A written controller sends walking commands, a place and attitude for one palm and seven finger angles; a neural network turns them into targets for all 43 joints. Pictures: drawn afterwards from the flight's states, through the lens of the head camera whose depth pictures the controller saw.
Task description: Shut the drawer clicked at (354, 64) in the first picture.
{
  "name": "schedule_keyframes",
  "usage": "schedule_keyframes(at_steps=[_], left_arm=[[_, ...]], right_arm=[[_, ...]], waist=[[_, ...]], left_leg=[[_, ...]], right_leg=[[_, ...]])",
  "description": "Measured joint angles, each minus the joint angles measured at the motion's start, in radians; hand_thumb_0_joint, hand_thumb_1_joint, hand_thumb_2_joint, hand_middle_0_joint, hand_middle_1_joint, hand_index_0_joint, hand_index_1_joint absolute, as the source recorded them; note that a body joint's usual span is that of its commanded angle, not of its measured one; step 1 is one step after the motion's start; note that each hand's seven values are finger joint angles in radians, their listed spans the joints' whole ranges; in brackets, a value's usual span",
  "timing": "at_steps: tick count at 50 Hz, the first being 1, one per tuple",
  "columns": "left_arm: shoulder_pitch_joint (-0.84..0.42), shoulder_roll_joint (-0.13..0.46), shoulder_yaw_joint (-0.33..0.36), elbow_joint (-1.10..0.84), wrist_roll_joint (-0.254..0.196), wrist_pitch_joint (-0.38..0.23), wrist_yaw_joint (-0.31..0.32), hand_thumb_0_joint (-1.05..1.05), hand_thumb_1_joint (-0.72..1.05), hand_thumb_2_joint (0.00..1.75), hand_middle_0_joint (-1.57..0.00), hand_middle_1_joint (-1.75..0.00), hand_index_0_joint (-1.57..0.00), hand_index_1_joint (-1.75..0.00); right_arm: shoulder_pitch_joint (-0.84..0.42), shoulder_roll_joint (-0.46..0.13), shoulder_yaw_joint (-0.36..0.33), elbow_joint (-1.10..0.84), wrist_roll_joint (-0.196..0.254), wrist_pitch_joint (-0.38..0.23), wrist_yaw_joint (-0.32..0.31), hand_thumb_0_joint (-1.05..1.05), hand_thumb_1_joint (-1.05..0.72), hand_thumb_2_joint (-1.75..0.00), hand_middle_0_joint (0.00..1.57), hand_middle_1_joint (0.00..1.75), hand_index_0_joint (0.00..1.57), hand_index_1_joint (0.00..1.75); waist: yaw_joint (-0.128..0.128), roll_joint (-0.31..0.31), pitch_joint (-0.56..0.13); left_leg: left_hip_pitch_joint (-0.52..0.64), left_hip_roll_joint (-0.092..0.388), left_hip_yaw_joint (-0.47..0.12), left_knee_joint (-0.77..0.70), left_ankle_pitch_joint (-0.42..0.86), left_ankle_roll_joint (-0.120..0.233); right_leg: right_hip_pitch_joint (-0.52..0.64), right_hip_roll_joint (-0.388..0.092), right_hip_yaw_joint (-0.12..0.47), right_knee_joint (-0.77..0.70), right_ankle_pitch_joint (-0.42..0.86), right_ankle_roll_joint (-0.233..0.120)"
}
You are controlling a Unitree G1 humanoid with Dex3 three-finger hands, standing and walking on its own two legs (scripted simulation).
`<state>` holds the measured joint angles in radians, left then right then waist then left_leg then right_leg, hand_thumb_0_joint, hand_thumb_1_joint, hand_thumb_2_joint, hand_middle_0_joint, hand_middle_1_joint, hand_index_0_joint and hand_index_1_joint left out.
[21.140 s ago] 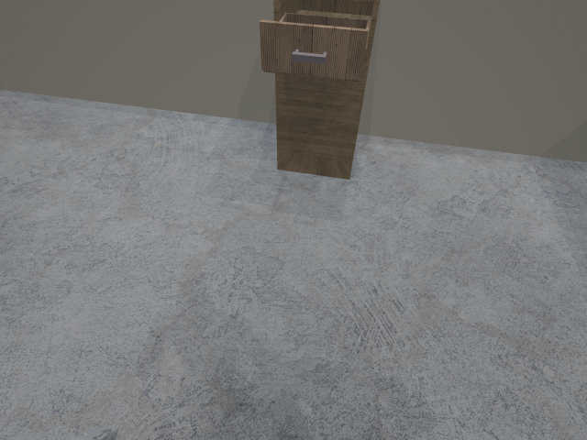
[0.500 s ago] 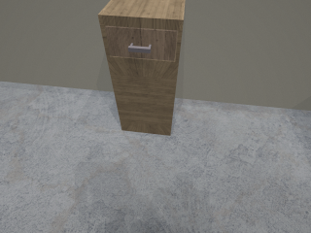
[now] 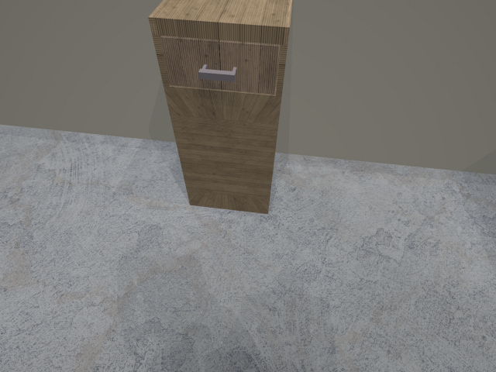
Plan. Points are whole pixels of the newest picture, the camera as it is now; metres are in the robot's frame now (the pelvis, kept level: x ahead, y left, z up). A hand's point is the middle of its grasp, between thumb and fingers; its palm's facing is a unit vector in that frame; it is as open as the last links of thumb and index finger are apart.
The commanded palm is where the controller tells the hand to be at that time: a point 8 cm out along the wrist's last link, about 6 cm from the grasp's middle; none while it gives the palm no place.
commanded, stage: look to check the result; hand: left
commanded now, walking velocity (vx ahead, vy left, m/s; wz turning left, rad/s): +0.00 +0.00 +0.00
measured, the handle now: (218, 71) +0.93 +0.14 -0.01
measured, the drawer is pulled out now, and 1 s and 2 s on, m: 0.00 0.00 0.00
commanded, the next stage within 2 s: stand and wait in 0.38 s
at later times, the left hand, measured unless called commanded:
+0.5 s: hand out of the picture +0.02 +0.17 -0.17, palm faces +0.03 -0.98 -0.20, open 7.4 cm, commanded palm none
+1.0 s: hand out of the picture +0.04 +0.17 -0.17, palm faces +0.01 -0.97 -0.22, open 7.4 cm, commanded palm none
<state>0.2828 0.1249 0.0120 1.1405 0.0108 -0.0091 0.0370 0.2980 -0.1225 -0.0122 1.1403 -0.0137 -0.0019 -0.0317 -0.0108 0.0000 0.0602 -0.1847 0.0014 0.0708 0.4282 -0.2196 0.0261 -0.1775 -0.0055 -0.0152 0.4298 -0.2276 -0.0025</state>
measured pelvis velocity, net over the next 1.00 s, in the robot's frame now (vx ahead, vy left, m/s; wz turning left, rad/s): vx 0.02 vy -0.02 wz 0.00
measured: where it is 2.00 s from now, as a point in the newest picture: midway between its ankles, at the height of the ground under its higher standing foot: outside the picture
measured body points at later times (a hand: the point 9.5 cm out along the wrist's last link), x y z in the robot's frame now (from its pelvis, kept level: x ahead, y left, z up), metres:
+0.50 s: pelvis +0.01 -0.01 +0.00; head +0.03 -0.01 +0.45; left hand +0.02 +0.22 -0.16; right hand +0.01 -0.23 -0.16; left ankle +0.01 +0.10 -0.74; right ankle +0.00 -0.12 -0.74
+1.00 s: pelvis +0.02 -0.02 +0.00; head +0.03 -0.02 +0.45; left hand +0.04 +0.22 -0.15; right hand +0.02 -0.25 -0.16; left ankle +0.01 +0.10 -0.74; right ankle +0.00 -0.12 -0.74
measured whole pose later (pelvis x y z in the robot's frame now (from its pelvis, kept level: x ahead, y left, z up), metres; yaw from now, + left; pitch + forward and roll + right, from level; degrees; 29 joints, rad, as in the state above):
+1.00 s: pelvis +0.02 -0.02 +0.00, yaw +0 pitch -2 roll +0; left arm 0.22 0.18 0.02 1.14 0.01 -0.02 0.03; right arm 0.23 -0.18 -0.01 1.15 -0.01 0.00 -0.03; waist -0.01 0.00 0.06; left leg -0.13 0.02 0.07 0.37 -0.21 0.00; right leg -0.12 0.02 -0.02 0.37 -0.22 -0.02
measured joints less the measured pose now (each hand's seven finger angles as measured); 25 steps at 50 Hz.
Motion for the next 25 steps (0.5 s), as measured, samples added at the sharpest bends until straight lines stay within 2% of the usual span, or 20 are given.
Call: schedule_keyframes(at_steps=[25], left_arm=[[-0.040, 0.026, 0.005, -0.003, 0.000, -0.007, -0.004, 0.00, 0.91, 0.90, -0.20, -0.30, -0.20, -0.30]], right_arm=[[-0.045, -0.026, 0.002, 0.004, 0.000, -0.004, 0.000, 0.00, -0.91, -0.89, 0.20, 0.30, 0.20, 0.30]], waist=[[0.000, 0.005, -0.003]], left_leg=[[0.038, 0.009, -0.003, -0.031, -0.003, -0.014]], right_leg=[[0.035, 0.010, -0.002, -0.025, -0.007, -0.011]])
